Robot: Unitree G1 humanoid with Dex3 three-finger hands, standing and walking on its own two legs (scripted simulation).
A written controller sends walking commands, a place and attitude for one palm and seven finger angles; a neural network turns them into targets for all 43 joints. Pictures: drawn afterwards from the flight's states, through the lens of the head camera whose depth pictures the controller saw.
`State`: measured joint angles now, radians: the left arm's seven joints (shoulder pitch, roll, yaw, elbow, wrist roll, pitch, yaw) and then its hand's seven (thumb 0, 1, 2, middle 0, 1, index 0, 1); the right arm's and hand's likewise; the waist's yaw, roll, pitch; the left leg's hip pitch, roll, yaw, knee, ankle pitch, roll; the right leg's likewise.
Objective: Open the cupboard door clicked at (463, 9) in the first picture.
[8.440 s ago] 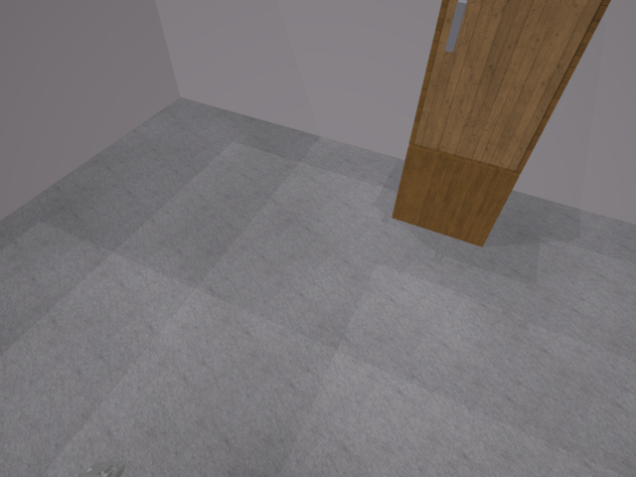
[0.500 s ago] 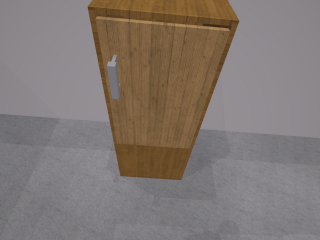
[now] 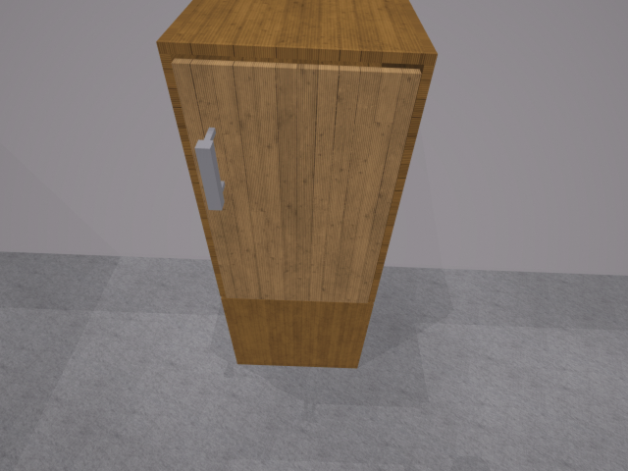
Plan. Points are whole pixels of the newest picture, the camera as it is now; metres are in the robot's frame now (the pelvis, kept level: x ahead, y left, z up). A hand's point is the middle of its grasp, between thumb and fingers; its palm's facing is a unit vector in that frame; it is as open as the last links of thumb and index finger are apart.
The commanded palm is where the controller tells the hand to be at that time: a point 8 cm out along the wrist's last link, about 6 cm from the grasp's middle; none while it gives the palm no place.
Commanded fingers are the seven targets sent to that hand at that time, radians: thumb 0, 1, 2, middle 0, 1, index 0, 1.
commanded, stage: look again from close up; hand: left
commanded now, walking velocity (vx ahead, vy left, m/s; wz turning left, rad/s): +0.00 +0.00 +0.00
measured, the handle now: (213, 169) +0.56 +0.21 +0.09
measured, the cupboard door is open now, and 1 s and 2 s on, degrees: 0 0 0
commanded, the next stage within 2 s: shuffle to correct the standing spot in 0.50 s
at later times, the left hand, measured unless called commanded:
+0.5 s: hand out of the picture -0.05 +0.19 -0.17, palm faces +0.01 -0.99 -0.17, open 7.4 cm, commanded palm none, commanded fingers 0.00 0.90 0.90 -0.20 -0.30 -0.20 -0.30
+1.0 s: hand out of the picture -0.11 +0.17 -0.17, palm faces +0.07 -0.99 -0.14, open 7.4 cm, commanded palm none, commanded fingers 0.00 0.90 0.90 -0.20 -0.30 -0.20 -0.30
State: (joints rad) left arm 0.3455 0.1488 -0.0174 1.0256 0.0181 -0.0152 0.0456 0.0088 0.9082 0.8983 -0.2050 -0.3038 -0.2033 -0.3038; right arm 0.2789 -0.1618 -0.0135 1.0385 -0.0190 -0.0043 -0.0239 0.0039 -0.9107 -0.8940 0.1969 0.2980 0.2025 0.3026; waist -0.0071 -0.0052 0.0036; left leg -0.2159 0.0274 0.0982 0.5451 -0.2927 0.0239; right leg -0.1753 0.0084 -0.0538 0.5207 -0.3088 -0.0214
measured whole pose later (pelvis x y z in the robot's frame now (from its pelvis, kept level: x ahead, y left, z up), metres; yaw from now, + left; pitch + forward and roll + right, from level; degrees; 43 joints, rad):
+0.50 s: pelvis -0.04 +0.02 +0.01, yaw +0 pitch -3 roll -1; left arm 0.35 0.14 -0.02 1.07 0.02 -0.01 0.05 0.01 0.91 0.90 -0.20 -0.30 -0.20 -0.30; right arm 0.31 -0.14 -0.01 1.11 -0.01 0.00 -0.01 0.00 -0.91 -0.89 0.20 0.30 0.20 0.30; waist -0.01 -0.01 0.02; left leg -0.21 0.00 0.12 0.44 -0.19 0.06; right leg -0.17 -0.01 -0.04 0.42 -0.20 0.01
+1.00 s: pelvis -0.04 +0.03 +0.00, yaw -2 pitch -2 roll -1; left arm 0.48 0.08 0.04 1.09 0.03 0.00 0.03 0.01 0.91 0.90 -0.20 -0.30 -0.20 -0.30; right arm 0.33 -0.14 -0.05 1.10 -0.02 0.03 -0.02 0.00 -0.91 -0.89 0.20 0.30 0.20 0.30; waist 0.02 0.01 -0.01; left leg -0.34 0.02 0.12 0.73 -0.40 0.05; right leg -0.21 0.00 -0.07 0.47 -0.24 -0.04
